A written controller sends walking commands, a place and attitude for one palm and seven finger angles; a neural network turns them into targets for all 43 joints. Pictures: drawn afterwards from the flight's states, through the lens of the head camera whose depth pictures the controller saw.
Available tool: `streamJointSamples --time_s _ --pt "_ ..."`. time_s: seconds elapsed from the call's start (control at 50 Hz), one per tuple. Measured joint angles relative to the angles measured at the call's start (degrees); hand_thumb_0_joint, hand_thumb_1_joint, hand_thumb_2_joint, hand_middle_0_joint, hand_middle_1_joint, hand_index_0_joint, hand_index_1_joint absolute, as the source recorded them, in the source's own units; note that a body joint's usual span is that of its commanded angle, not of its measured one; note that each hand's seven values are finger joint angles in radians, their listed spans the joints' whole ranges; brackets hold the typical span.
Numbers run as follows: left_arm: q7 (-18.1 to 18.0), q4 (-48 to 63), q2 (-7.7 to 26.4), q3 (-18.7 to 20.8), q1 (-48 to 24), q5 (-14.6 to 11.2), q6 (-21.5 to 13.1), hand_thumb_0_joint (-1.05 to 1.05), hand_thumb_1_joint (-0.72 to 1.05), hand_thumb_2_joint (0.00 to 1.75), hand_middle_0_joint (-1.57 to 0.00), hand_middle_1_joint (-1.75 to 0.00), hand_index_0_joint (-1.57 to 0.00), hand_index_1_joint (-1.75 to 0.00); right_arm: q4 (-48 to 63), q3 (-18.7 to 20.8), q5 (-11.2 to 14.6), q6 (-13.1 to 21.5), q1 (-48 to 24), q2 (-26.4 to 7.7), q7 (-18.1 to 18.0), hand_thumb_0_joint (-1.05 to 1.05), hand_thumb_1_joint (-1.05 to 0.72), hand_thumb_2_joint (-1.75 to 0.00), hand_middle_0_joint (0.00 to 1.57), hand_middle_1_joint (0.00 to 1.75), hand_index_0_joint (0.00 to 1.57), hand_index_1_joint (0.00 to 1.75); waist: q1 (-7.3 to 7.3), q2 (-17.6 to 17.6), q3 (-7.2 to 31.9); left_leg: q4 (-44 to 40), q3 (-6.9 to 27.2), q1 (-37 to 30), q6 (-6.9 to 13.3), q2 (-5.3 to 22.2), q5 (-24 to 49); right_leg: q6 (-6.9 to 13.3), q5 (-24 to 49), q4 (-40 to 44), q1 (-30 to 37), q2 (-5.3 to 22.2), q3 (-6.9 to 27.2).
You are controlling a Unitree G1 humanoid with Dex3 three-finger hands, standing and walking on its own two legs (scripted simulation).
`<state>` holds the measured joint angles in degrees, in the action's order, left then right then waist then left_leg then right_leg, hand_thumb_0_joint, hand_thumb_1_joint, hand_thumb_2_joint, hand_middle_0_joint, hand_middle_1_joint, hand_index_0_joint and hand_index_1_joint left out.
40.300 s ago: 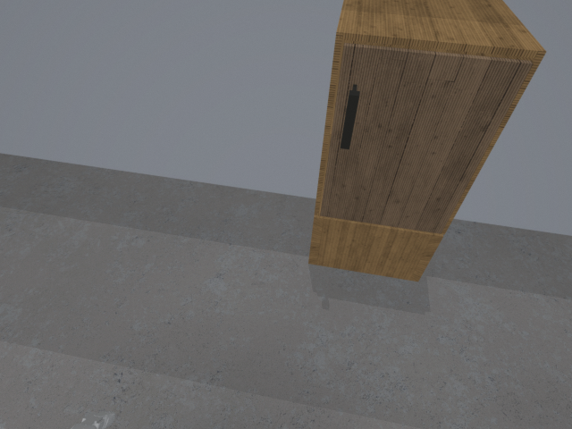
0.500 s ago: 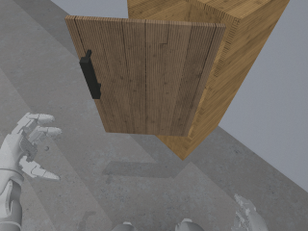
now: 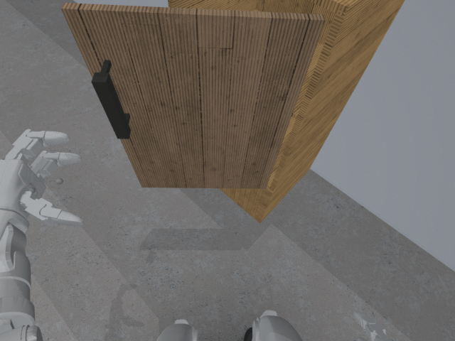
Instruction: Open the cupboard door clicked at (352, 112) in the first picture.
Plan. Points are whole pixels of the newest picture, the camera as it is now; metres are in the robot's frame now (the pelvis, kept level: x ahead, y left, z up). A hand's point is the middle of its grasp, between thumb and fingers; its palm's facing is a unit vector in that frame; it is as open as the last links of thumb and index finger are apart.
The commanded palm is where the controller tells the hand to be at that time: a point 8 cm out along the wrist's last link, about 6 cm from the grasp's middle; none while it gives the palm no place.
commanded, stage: move the hooked fingers beside the handle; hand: left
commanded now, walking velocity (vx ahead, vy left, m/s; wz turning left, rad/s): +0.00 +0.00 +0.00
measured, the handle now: (115, 101) +0.55 +0.24 +0.05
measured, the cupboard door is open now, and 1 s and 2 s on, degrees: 44 44 44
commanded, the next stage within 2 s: slide the fingers in behind the handle in 1.84 s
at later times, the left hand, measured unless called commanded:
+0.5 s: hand (62, 152) +0.41 +0.30 +0.06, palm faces +0.02 -1.00 -0.03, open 14.0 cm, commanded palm +0.40 +0.34 +0.05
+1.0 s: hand (75, 120) +0.49 +0.30 +0.05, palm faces +0.00 -1.00 -0.02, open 14.0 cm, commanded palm +0.49 +0.34 +0.05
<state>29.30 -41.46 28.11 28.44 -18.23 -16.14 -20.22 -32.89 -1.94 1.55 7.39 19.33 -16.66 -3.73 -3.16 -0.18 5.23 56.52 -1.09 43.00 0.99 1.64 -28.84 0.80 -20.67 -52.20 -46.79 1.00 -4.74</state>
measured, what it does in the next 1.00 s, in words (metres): stands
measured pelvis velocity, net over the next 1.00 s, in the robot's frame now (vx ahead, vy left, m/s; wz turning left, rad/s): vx -0.01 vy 0.02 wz -0.03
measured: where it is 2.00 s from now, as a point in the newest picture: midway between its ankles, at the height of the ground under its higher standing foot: outside the picture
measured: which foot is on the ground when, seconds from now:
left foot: down 0.00-1.00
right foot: down 0.00-1.00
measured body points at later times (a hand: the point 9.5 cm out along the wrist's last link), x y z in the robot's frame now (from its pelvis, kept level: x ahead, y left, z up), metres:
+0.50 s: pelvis -0.01 +0.01 -0.01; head +0.10 +0.03 +0.43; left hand +0.40 +0.35 +0.07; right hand +0.06 -0.27 -0.11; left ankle -0.02 +0.10 -0.68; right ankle +0.04 -0.12 -0.68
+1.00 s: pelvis -0.01 +0.02 -0.03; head +0.15 +0.05 +0.39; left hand +0.49 +0.36 +0.06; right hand -0.02 -0.26 -0.12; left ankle -0.02 +0.10 -0.68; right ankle +0.04 -0.12 -0.68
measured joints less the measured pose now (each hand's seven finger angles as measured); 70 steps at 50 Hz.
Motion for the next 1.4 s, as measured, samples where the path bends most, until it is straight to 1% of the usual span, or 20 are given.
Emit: streamJointSamples --time_s 0.06,0.1,0.2,0.3,0.36,0.46,0.56,0.62,0.72,0.76,0.8,0.86,0.96,1.12,1.16,1.22,1.3,1.4 --pt "0.7 -2.2 0.4 -0.1 -2.3 -0.2 -1.1 -0.02 -0.5 0.3 -0.3 -1.2 -0.3 -1.2 -0.9 -0.1 0.1 -0.7 0.2 0.0 -0.1 0.01 -0.9 -0.9 0.2 0.3 0.21 0.3 0.02 0.1 0.1 0.4 0.2 0.6 0.1 0.0 -0.2 0.0 -0.1 -0.3 -0.4 0.0 -0.2" --pt "1.1 -4.3 0.9 -0.1 -4.2 -0.1 -1.0 -0.02 -0.5 0.3 -0.3 -1.2 -0.3 -1.2 -1.3 -0.2 0.2 -1.1 0.1 0.0 -0.2 0.01 -0.9 -0.9 0.2 0.3 0.21 0.3 -0.19 0.2 0.2 0.7 0.4 1.1 0.1 -0.1 -0.2 0.0 -0.2 -0.4 -0.8 0.1 -0.3" --pt "1.5 -8.0 2.3 0.2 -7.6 1.6 -0.2 -0.02 -0.5 0.3 -0.3 -1.2 -0.3 -1.2 -1.1 -0.2 0.0 -2.0 -0.1 0.0 -0.1 0.01 -0.9 -0.9 0.21 0.3 0.21 0.3 -0.99 0.2 0.2 1.2 0.3 2.1 0.2 0.0 -0.2 -0.1 0.0 -0.6 -1.7 0.0 -0.3" --pt "1.4 -10.0 3.2 1.4 -10.0 2.0 -1.4 -0.02 -0.5 0.3 -0.3 -1.2 -0.3 -1.2 -0.7 -0.2 -0.2 -3.0 0.0 0.1 0.2 0.01 -0.9 -0.9 0.2 0.3 0.21 0.3 -1.41 0.3 0.5 1.5 -0.1 2.8 0.3 0.2 -0.3 -0.3 0.3 -0.7 -2.5 -0.2 0.1" --pt "1.6 -13.4 4.7 2.2 -12.6 2.3 -1.7 -0.02 -0.5 0.3 -0.3 -1.2 -0.3 -1.2 -0.6 -0.5 -0.2 -3.7 0.1 0.1 0.3 0.0 -0.9 -0.9 0.2 0.3 0.21 0.3 -1.73 0.5 0.6 2.0 -0.1 3.5 0.4 0.3 -0.4 -0.3 0.3 -1.0 -3.1 -0.3 0.1" --pt "2.1 -17.1 7.0 2.0 -16.0 3.8 -1.7 -0.02 -0.5 0.3 -0.3 -1.2 -0.3 -1.2 -0.4 -0.6 -0.3 -4.8 0.4 -0.1 0.5 0.0 -0.9 -0.9 0.21 0.3 0.21 0.3 -2.21 0.6 0.3 3.1 0.1 5.2 0.5 0.4 -0.5 -0.3 0.4 -1.6 -4.6 -0.3 0.0" --pt "2.6 -18.7 7.2 1.4 -18.8 3.9 -2.8 -0.02 -0.5 0.3 -0.29 -1.2 -0.3 -1.2 -1.1 -0.5 -0.5 -5.9 1.0 -0.3 0.6 0.0 -0.9 -0.9 0.21 0.3 0.21 0.3 -2.37 0.5 0.3 3.8 0.2 6.5 0.7 0.3 -0.5 -0.5 0.6 -1.9 -5.6 -0.2 -0.1" --pt "2.3 -22.5 8.7 2.2 -22.3 4.6 -2.3 -0.02 -0.51 0.3 -0.3 -1.2 -0.3 -1.2 -1.5 -1.1 -0.4 -6.6 0.8 -0.3 0.5 0.0 -0.9 -0.9 0.21 0.3 0.21 0.3 -3.3 0.8 0.2 4.8 0.4 7.9 0.8 0.4 -0.7 -0.6 0.6 -2.5 -6.9 -0.2 -0.3" --pt "1.5 -25.4 12.7 3.0 -26.3 7.7 -1.6 -0.02 -0.5 0.3 -0.3 -1.2 -0.3 -1.2 -0.7 -1.5 -0.9 -7.3 1.0 -0.5 0.4 0.0 -0.9 -0.9 0.21 0.3 0.21 0.3 -5.15 0.8 -0.3 6.4 0.6 10.7 0.9 0.6 -0.9 -0.6 0.8 -3.5 -9.4 -0.4 -0.5" --pt "1.4 -25.9 13.8 3.2 -27.7 8.0 -1.9 -0.02 -0.5 0.3 -0.3 -1.2 -0.3 -1.2 -0.7 -1.6 -1.0 -7.6 1.3 -0.6 0.5 0.0 -0.9 -0.9 0.21 0.3 0.21 0.3 -5.58 0.7 -0.5 7.0 0.7 11.7 0.9 0.7 -1.0 -0.6 0.8 -3.8 -10.3 -0.5 -0.5" --pt "1.6 -26.5 14.6 3.4 -29.2 7.9 -2.0 -0.02 -0.5 0.3 -0.3 -1.2 -0.3 -1.2 -0.9 -1.8 -1.1 -7.9 1.7 -0.8 0.6 0.0 -0.9 -0.9 0.21 0.3 0.21 0.3 -5.93 0.6 -0.5 7.4 0.7 12.7 1.0 0.7 -1.2 -0.7 0.8 -4.0 -11.1 -0.5 -0.6" --pt "2.1 -28.3 16.1 3.5 -31.8 7.8 -1.4 -0.02 -0.5 0.3 -0.3 -1.2 -0.3 -1.2 -1.2 -2.2 -1.1 -8.6 2.2 -0.9 0.6 0.0 -0.9 -0.9 0.21 0.3 0.21 0.3 -6.53 0.5 -0.6 8.0 0.8 13.8 1.1 0.8 -1.3 -0.8 0.8 -4.3 -12.1 -0.6 -0.6" --pt "1.8 -29.4 18.1 3.2 -34.2 9.6 0.5 -0.02 -0.5 0.3 -0.29 -1.2 -0.3 -1.2 -0.7 -2.4 -1.4 -9.6 3.1 -1.0 0.7 0.0 -0.9 -0.9 0.21 0.3 0.21 0.3 -7.63 0.0 -0.6 8.5 0.9 15.6 1.3 0.8 -1.5 -1.0 0.8 -4.4 -13.7 -0.6 -0.7" --pt "0.8 -30.4 21.0 5.3 -37.2 11.4 1.0 -0.02 -0.5 0.3 -0.3 -1.2 -0.3 -1.2 0.1 -3.0 -1.9 -11.0 3.8 -0.6 1.3 0.0 -0.9 -0.9 0.21 0.3 0.21 0.3 -9.29 -0.1 -0.7 9.4 1.0 17.5 1.5 1.4 -2.2 -1.2 0.7 -4.5 -15.4 -1.2 -0.8" --pt "0.9 -29.9 21.4 5.2 -36.7 11.7 1.2 -0.02 -0.5 0.3 -0.3 -1.2 -0.3 -1.2 0.5 -2.9 -1.9 -11.4 4.1 -0.5 1.5 0.0 -0.9 -0.9 0.21 0.3 0.21 0.3 -9.39 -0.2 -0.7 9.4 0.9 17.6 1.5 1.5 -2.3 -1.3 0.7 -4.3 -15.4 -1.3 -0.7" --pt "1.5 -29.0 21.0 5.4 -35.1 11.2 1.7 -0.02 -0.5 0.3 -0.29 -1.2 -0.3 -1.2 0.7 -2.8 -1.9 -12.1 4.5 -0.3 1.9 0.0 -0.9 -0.9 0.21 0.3 0.21 0.3 -9.09 -0.4 -0.7 8.9 0.7 17.3 1.6 1.6 -2.4 -1.4 0.8 -3.8 -15.2 -1.4 -0.5" --pt "1.9 -25.7 18.9 6.5 -31.4 9.9 1.7 -0.02 -0.5 0.3 -0.29 -1.2 -0.3 -1.2 0.8 -2.4 -1.9 -12.6 5.0 0.1 2.4 0.0 -0.9 -0.9 0.21 0.3 0.21 0.3 -8.31 -0.5 0.0 8.0 0.5 16.2 1.6 1.7 -2.5 -1.5 0.8 -2.8 -14.2 -1.7 -0.2" --pt "1.1 -24.4 16.5 5.3 -29.8 9.0 1.0 -0.02 -0.5 0.3 -0.29 -1.2 -0.3 -1.2 0.6 -2.2 -1.8 -13.0 4.7 0.5 2.9 0.0 -0.9 -0.9 0.21 0.3 0.21 0.3 -7.38 -0.3 0.4 7.1 0.9 14.2 1.5 1.7 -2.6 -1.5 0.6 -1.9 -12.0 -1.6 -0.6"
